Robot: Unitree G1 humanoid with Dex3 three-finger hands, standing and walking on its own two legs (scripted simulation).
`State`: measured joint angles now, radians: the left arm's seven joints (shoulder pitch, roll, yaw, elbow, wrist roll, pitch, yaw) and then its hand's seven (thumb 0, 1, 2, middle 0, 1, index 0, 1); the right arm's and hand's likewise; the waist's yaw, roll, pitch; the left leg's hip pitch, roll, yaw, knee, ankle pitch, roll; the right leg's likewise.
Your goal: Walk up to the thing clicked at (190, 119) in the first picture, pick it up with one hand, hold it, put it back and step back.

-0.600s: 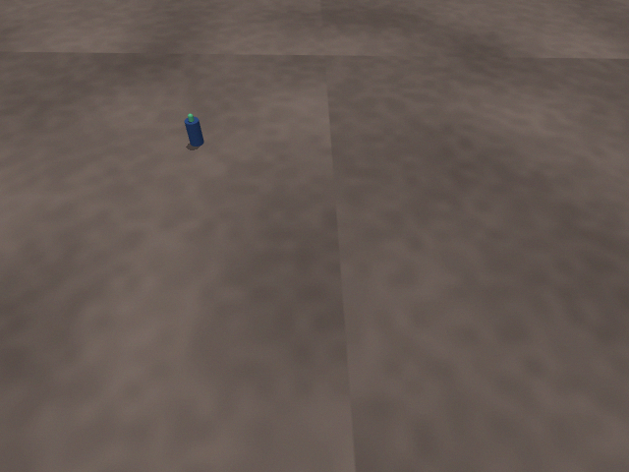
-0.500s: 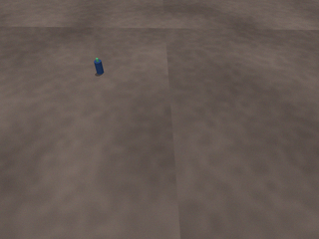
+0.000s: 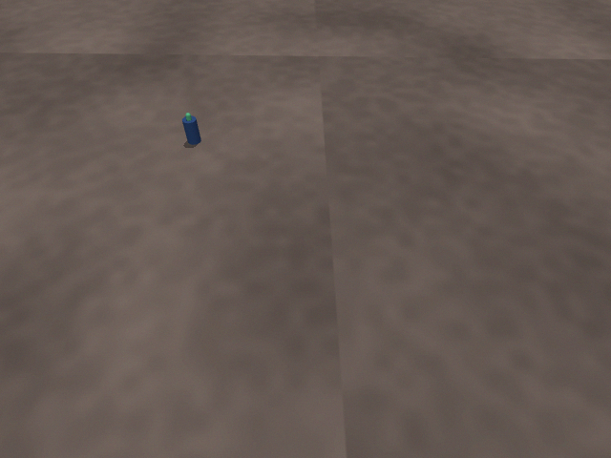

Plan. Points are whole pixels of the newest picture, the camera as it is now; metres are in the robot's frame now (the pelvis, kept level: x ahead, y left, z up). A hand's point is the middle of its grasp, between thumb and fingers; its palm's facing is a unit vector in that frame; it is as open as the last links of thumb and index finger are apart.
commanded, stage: stand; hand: left
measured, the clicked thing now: (191, 127) +1.82 +0.63 -0.70
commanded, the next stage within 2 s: walk up in 0.52 s
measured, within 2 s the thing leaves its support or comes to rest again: neither
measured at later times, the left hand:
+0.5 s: hand out of the picture +0.07 +0.25 -0.16, palm faces -0.03 -0.94 -0.33, open 7.4 cm
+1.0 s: hand out of the picture +0.16 +0.42 -0.18, palm faces +0.07 -0.93 -0.36, open 7.4 cm
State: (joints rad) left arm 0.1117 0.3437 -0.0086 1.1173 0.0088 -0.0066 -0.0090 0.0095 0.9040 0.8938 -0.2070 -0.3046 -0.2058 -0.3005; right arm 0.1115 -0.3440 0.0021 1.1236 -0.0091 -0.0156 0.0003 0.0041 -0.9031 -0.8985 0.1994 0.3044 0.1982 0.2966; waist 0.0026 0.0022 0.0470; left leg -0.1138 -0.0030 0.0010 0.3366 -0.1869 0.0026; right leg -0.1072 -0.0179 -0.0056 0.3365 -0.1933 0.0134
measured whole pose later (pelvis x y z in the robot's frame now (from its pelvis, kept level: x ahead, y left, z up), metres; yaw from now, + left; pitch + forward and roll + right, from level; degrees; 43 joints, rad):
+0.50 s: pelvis +0.00 +0.00 +0.00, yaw +0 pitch -2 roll +0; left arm 0.12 0.34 -0.01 1.12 0.01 -0.01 -0.01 0.01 0.90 0.89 -0.21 -0.30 -0.21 -0.30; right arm 0.11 -0.34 0.00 1.12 -0.01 -0.01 0.00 0.00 -0.90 -0.90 0.20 0.30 0.20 0.30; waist 0.00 0.00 0.05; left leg -0.11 0.00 0.00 0.33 -0.19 0.00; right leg -0.10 -0.01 -0.01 0.32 -0.19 0.01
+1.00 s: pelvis +0.14 +0.12 -0.02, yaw +8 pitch -2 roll +0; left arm 0.22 0.49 0.05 1.03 0.02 -0.02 -0.07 0.02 0.91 0.89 -0.20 -0.30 -0.20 -0.30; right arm 0.26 -0.41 -0.10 0.96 -0.01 -0.07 0.08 0.00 -0.90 -0.90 0.20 0.30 0.20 0.30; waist -0.03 -0.07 0.01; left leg -0.29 0.04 0.08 0.64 -0.31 0.03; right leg -0.34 -0.06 0.00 1.14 -0.43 -0.06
